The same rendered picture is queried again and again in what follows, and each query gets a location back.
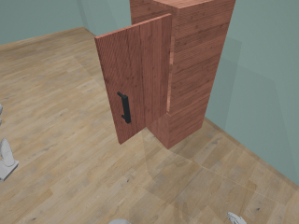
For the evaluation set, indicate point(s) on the robot left hand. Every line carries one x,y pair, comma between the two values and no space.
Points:
7,164

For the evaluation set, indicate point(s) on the cupboard door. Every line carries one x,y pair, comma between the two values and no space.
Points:
135,62

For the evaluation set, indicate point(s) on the robot right hand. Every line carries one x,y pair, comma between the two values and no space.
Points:
235,219

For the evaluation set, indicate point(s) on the handle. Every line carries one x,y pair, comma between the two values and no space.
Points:
126,107

